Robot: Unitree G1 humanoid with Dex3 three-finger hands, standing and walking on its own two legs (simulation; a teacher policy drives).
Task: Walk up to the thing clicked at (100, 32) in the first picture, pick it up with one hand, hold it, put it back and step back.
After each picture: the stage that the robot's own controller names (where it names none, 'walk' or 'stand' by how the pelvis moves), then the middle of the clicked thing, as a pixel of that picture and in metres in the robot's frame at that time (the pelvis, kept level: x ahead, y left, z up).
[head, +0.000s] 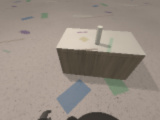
stand; (98, 36) +1.05 -0.07 -0.04
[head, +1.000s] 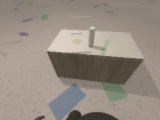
walk; (91, 37) +0.94 +0.08 -0.01
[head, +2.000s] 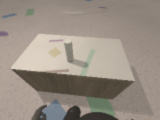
stand; (69, 51) +0.59 +0.26 -0.02
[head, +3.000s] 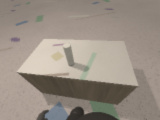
walk; (69, 55) +0.57 +0.25 -0.02
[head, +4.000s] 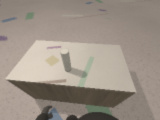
stand; (66, 61) +0.51 +0.23 -0.04
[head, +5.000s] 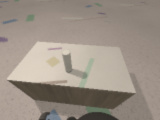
stand; (67, 62) +0.51 +0.23 -0.04
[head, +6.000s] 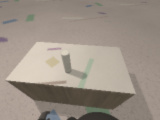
stand; (66, 62) +0.50 +0.23 -0.04
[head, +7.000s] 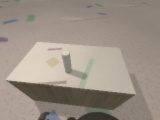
stand; (67, 62) +0.51 +0.23 -0.04
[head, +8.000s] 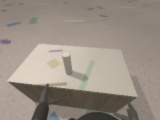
rise first; (67, 64) +0.50 +0.24 -0.04
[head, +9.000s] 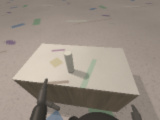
go down; (69, 62) +0.52 +0.23 -0.04
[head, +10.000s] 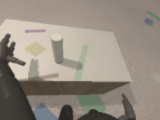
go down; (58, 50) +0.50 +0.21 +0.03
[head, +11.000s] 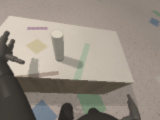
approach; (58, 48) +0.51 +0.22 +0.04
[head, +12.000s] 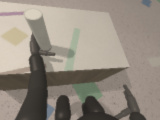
close; (41, 35) +0.54 +0.24 +0.08
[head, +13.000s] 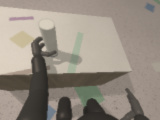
close; (50, 42) +0.51 +0.22 +0.08
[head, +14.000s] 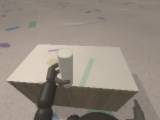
lift; (66, 70) +0.29 +0.15 +0.18
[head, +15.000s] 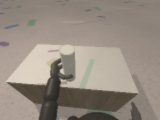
hold; (69, 66) +0.31 +0.14 +0.18
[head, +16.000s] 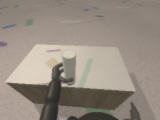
hold; (69, 70) +0.32 +0.14 +0.14
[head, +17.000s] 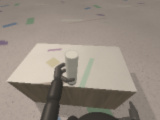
hold; (71, 70) +0.33 +0.13 +0.12
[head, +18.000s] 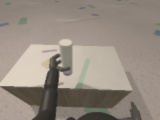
crouch; (66, 59) +0.38 +0.16 +0.15
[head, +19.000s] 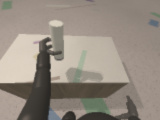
lower; (58, 43) +0.48 +0.20 +0.16
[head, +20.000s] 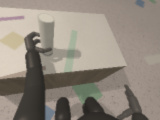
lower; (47, 39) +0.53 +0.20 +0.08
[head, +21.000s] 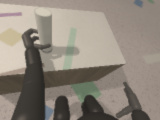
lower; (45, 35) +0.55 +0.21 +0.09
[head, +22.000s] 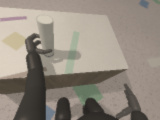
lower; (47, 40) +0.52 +0.21 +0.08
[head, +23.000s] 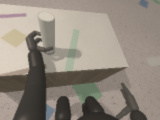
lower; (48, 37) +0.53 +0.20 +0.08
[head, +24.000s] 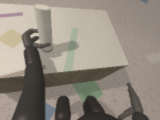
open; (45, 32) +0.56 +0.22 +0.08
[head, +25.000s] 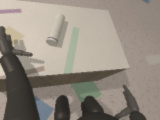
sink last; (56, 28) +0.67 +0.17 -0.01
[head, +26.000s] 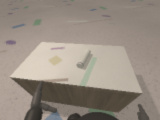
sink last; (84, 58) +0.66 +0.12 -0.08
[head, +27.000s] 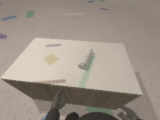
stand; (86, 57) +0.62 +0.09 -0.08
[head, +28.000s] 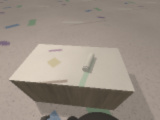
stand; (88, 61) +0.66 +0.03 -0.13
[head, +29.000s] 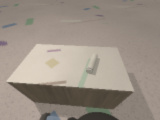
stand; (92, 62) +0.63 -0.01 -0.13
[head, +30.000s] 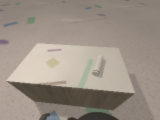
stand; (98, 64) +0.61 -0.07 -0.13
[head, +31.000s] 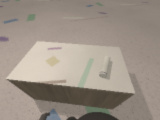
stand; (105, 66) +0.59 -0.14 -0.13
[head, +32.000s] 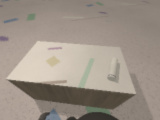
stand; (113, 68) +0.57 -0.21 -0.13
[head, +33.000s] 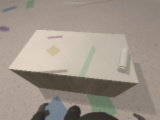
walk; (123, 59) +0.59 -0.28 -0.11
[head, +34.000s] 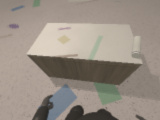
walk; (136, 46) +0.75 -0.40 -0.11
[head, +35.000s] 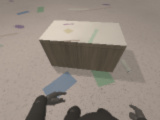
walk; (125, 65) +0.98 -0.61 -0.61
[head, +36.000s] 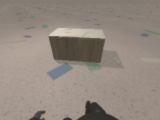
walk; (117, 61) +1.55 -0.78 -0.65
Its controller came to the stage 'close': yes
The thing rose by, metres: 0.19
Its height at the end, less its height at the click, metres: -0.71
